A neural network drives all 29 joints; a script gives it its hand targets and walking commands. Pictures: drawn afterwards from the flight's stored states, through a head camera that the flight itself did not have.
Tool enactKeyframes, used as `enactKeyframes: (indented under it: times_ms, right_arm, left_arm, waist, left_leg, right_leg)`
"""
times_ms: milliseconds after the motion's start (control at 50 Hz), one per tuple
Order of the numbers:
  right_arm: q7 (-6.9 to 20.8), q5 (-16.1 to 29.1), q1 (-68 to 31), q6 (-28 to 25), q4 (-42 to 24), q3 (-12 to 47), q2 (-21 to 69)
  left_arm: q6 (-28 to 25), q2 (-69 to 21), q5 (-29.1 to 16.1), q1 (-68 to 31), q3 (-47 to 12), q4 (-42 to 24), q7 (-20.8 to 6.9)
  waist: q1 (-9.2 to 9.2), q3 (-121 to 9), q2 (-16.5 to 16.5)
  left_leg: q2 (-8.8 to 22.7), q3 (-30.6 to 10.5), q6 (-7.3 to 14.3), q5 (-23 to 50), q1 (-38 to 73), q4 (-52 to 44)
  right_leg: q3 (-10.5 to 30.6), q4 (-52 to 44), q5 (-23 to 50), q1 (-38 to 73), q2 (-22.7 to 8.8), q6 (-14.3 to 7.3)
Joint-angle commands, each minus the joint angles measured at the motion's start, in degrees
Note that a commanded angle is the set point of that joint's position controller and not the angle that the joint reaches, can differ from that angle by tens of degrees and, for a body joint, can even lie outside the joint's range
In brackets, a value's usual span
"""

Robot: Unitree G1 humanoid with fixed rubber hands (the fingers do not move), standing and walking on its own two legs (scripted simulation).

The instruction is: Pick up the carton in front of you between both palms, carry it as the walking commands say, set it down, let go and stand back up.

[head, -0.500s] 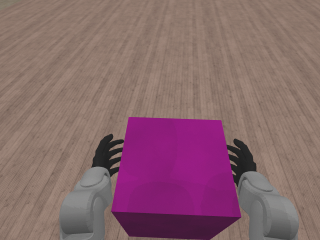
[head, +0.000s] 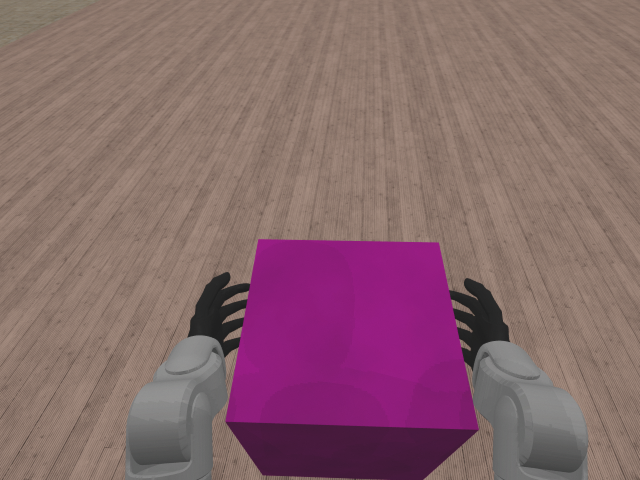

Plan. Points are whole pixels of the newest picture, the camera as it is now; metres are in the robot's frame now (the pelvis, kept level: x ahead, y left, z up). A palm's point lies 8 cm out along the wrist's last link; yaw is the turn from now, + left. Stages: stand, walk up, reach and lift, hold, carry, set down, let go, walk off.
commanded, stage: carry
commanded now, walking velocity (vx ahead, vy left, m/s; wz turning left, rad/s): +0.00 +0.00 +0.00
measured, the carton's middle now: (344, 366) +0.25 +0.00 +0.03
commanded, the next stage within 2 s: hold in 1.68 s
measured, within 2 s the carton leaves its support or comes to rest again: neither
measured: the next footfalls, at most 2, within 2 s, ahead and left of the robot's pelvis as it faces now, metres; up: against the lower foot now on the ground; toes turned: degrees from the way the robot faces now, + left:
none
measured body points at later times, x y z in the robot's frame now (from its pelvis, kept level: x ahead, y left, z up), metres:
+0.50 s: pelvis -0.01 +0.00 +0.00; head -0.04 +0.00 +0.45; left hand +0.23 +0.15 +0.10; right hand +0.23 -0.15 +0.09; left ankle -0.11 +0.10 -0.73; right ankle +0.01 -0.09 -0.73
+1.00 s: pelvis -0.05 +0.00 +0.00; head -0.07 -0.01 +0.45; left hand +0.22 +0.15 +0.05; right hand +0.22 -0.16 +0.03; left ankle -0.11 +0.10 -0.73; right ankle +0.01 -0.09 -0.73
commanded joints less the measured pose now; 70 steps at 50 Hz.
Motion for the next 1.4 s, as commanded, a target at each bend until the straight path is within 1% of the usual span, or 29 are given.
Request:
enactKeyframes:
  times_ms: [0,60,80,200,220,240,280,320,360,440,460,560,580,620,640,660,680,700,740,860,920,960,1000,1060,1080,1160,1240,1300,1380]
  right_arm:
    - [5.3,15.8,-19.4,1.4,-4.3,33.3,38.4]
    - [5.5,16.1,-20.9,1.4,-4.4,33.8,39.3]
    - [5.6,16.2,-21.7,1.2,-5.3,34.6,39.6]
    - [6.4,17.8,-24.4,0.5,-8.0,36.4,43.5]
    - [6.4,17.9,-23.7,0.4,-8.0,36.7,43.6]
    - [6.4,17.7,-23.0,0.4,-8.1,36.4,42.9]
    - [6.5,17.5,-22.4,0.4,-7.6,36.5,43.2]
    - [6.5,16.8,-21.7,0.5,-7.8,36.1,42.7]
    - [6.6,16.3,-20.4,0.7,-6.1,35.7,42.0]
    - [7.8,14.7,-19.8,0.5,-2.7,34.7,40.8]
    - [8.2,14.0,-19.7,0.1,-1.4,34.6,40.6]
    - [9.8,11.4,-24.2,-3.8,4.5,32.3,38.6]
    - [10.0,10.9,-25.3,-4.9,5.7,31.5,38.0]
    - [10.6,10.6,-27.5,-7.1,7.6,30.9,38.2]
    - [10.8,10.9,-28.1,-8.2,7.9,31.7,39.0]
    - [11.1,10.5,-28.0,-9.2,9.0,31.4,39.5]
    - [11.4,10.5,-28.7,-10.1,9.2,32.1,40.3]
    - [11.7,10.7,-29.5,-11.0,9.4,32.7,41.0]
    - [12.3,10.5,-28.9,-12.7,11.3,32.5,41.5]
    - [13.7,7.2,-28.9,-18.7,19.1,28.7,40.7]
    - [14.3,5.4,-31.3,-22.4,23.6,25.6,39.9]
    - [14.5,4.0,-32.6,-25.0,27.7,23.8,39.8]
    - [15.1,2.8,-33.4,-27.6,31.3,22.0,39.9]
    - [16.1,2.3,-35.7,-31.3,35.1,21.1,41.5]
    - [16.4,3.1,-37.1,-32.4,34.5,22.1,42.9]
    - [17.5,4.6,-38.2,-32.3,34.0,25.7,47.9]
    - [17.7,6.6,-37.3,-29.7,30.6,28.6,49.3]
    - [17.6,6.6,-36.2,-27.8,29.3,28.5,48.8]
    - [17.5,5.0,-35.3,-27.0,31.2,25.8,47.1]
  left_arm:
    - [3.2,-41.3,-15.3,-19.4,-34.6,-2.8,-4.5]
    - [3.1,-42.3,-15.2,-19.8,-34.6,-2.0,-4.6]
    - [2.9,-43.1,-15.2,-20.0,-34.6,-2.0,-4.7]
    - [2.0,-46.5,-16.5,-21.7,-35.9,-4.6,-5.6]
    - [1.9,-46.2,-16.2,-21.4,-36.0,-5.0,-5.6]
    - [1.9,-46.3,-16.2,-20.4,-35.9,-4.4,-5.6]
    - [1.9,-46.0,-16.0,-20.3,-35.9,-4.8,-5.5]
    - [2.0,-45.9,-15.8,-19.8,-35.8,-4.7,-5.6]
    - [2.2,-45.2,-15.6,-19.7,-36.1,-4.3,-5.7]
    - [2.1,-43.6,-13.9,-19.3,-35.2,-0.6,-6.9]
    - [1.7,-43.3,-13.4,-19.5,-35.2,0.3,-7.4]
    - [-1.9,-40.2,-10.5,-23.4,-32.0,7.3,-9.2]
    - [-2.8,-40.0,-9.9,-24.1,-31.1,8.9,-9.4]
    - [-5.0,-40.5,-9.4,-25.4,-30.4,11.1,-9.9]
    - [-6.3,-41.5,-9.6,-25.8,-30.7,11.0,-10.3]
    - [-7.2,-42.2,-9.5,-26.6,-31.0,12.0,-10.6]
    - [-8.1,-42.5,-9.1,-26.4,-30.9,12.6,-10.9]
    - [-9.0,-43.5,-9.1,-26.3,-31.2,13.0,-11.3]
    - [-10.5,-43.8,-8.4,-24.9,-30.7,15.5,-11.8]
    - [-16.7,-42.7,-5.1,-26.4,-27.6,21.3,-13.3]
    - [-20.3,-41.5,-2.9,-28.1,-24.9,26.2,-13.8]
    - [-22.9,-41.2,-2.1,-29.9,-22.9,29.9,-14.3]
    - [-25.6,-41.4,-1.6,-32.1,-21.7,32.6,-14.9]
    - [-29.4,-42.5,-0.8,-34.3,-20.9,36.3,-15.7]
    - [-30.2,-44.5,-1.3,-35.1,-21.9,36.6,-16.1]
    - [-30.4,-49.6,-3.6,-37.0,-25.4,34.7,-17.2]
    - [-27.5,-51.4,-4.6,-33.0,-27.4,34.2,-17.3]
    - [-25.9,-50.9,-4.9,-32.4,-27.5,32.2,-17.2]
    - [-25.2,-49.2,-3.3,-32.0,-24.7,34.5,-17.2]
  waist:
    - [-0.21,-6.8,2.4]
    - [-0.17,-6.9,0.7]
    - [-0.08,-6.6,0.7]
    - [-0.29,-8.4,-1.6]
    - [-0.25,-8.1,-1.4]
    - [-0.25,-8.7,0.0]
    - [-0.27,-9.5,-0.4]
    - [-0.16,-9.4,0.4]
    - [-0.04,-8.5,0.3]
    - [-0.11,-4.2,-0.5]
    - [-0.05,-3.6,0.2]
    - [0.13,1.8,-1.6]
    - [0.09,1.7,-1.0]
    - [0.22,1.1,-2.2]
    - [0.26,-0.1,-1.4]
    - [0.23,-1.3,-1.4]
    - [0.12,-2.7,-2.8]
    - [0.12,-4.1,-2.0]
    - [0.18,-6.8,-2.2]
    - [-0.02,-7.9,-2.4]
    - [-0.1,-6.0,-1.6]
    - [0.03,-4.6,-2.1]
    - [-0.17,-5.8,-0.9]
    - [-0.11,-6.6,-1.6]
    - [0.01,-7.1,-0.9]
    - [0.01,-8.7,-1.6]
    - [-0.02,-10.1,-2.5]
    - [-0.03,-9.9,-2.0]
    - [-0.01,-7.8,-1.6]
  left_leg:
    - [6.7,-2.8,0.1,47.7,-1.6,0.0]
    - [6.5,-2.8,0.2,47.8,-1.8,0.2]
    - [7.0,-3.1,0.2,46.7,-2.0,-0.5]
    - [6.3,-2.9,0.7,33.8,-2.3,-1.9]
    - [6.6,-3.2,1.0,35.3,-2.1,-1.6]
    - [6.5,-3.1,1.0,36.9,-1.1,-1.3]
    - [6.8,-3.2,1.2,38.6,-1.0,-0.5]
    - [6.2,-2.8,1.1,36.8,-1.0,-0.7]
    - [6.1,-2.7,1.0,33.7,-1.8,-1.3]
    - [6.2,-3.6,1.6,28.7,-3.5,-3.1]
    - [6.0,-3.4,1.4,26.8,-3.3,-4.0]
    - [5.6,-4.3,1.9,13.6,-8.1,-7.2]
    - [5.4,-4.6,2.0,12.7,-8.2,-7.6]
    - [5.4,-4.9,2.2,10.0,-8.7,-8.2]
    - [5.2,-4.7,2.2,9.2,-8.2,-8.0]
    - [5.2,-4.7,2.3,9.0,-8.8,-7.7]
    - [4.9,-4.8,2.2,9.4,-7.9,-7.6]
    - [4.9,-4.9,2.3,10.0,-7.7,-6.8]
    - [4.8,-4.5,2.4,9.6,-7.0,-6.6]
    - [4.6,-4.3,2.1,11.2,-6.5,-5.4]
    - [5.1,-4.1,2.0,11.3,-7.5,-5.9]
    - [5.3,-4.7,2.0,11.1,-8.6,-6.4]
    - [5.2,-4.4,1.8,12.2,-7.6,-6.0]
    - [5.2,-4.5,2.0,13.2,-7.3,-5.6]
    - [5.1,-4.7,2.0,13.9,-6.6,-5.6]
    - [5.2,-4.7,2.1,12.7,-6.2,-4.9]
    - [5.1,-4.4,2.1,13.6,-5.6,-4.2]
    - [5.2,-4.3,1.7,15.3,-5.5,-3.6]
    - [5.5,-4.6,1.9,14.8,-7.1,-4.5]
  right_leg:
    - [5.9,3.4,33.3,10.4,-5.8,0.0]
    - [5.6,3.6,34.9,11.2,-5.8,0.2]
    - [5.9,3.1,32.6,11.2,-6.0,0.4]
    - [6.9,1.5,28.1,13.3,-6.6,-0.1]
    - [7.3,1.5,28.5,13.1,-7.1,-0.2]
    - [7.6,1.9,29.0,12.6,-7.4,-0.4]
    - [6.9,2.2,29.6,12.9,-6.4,-0.3]
    - [7.5,2.0,29.4,12.9,-6.9,-0.3]
    - [7.5,1.5,29.0,12.7,-6.9,-0.3]
    - [7.9,-0.9,22.4,10.2,-7.1,0.3]
    - [8.0,-1.4,20.8,9.2,-7.1,0.3]
    - [9.2,-5.2,11.6,7.8,-7.0,0.5]
    - [9.2,-5.3,10.8,7.8,-7.1,0.3]
    - [9.9,-6.4,8.5,7.9,-7.2,0.4]
    - [10.2,-6.6,7.8,8.0,-7.3,0.2]
    - [10.3,-7.0,9.2,9.9,-7.6,0.4]
    - [9.9,-6.8,9.1,10.0,-7.3,0.3]
    - [10.0,-6.5,10.7,11.0,-7.5,0.3]
    - [10.4,-6.7,9.9,12.1,-8.0,0.1]
    - [9.5,-6.5,12.0,11.5,-7.9,0.0]
    - [9.8,-6.6,12.4,10.6,-8.3,0.1]
    - [9.2,-6.3,12.3,10.3,-7.6,0.2]
    - [9.2,-5.8,13.7,10.7,-7.9,0.0]
    - [9.4,-5.8,15.7,11.8,-7.8,0.1]
    - [9.2,-5.3,15.9,12.0,-7.8,0.0]
    - [9.2,-5.5,16.4,12.8,-7.6,0.0]
    - [9.0,-4.8,17.9,12.8,-8.1,-0.3]
    - [8.6,-4.5,19.4,12.6,-7.7,-0.2]
    - [8.8,-4.6,17.2,11.6,-7.8,-0.1]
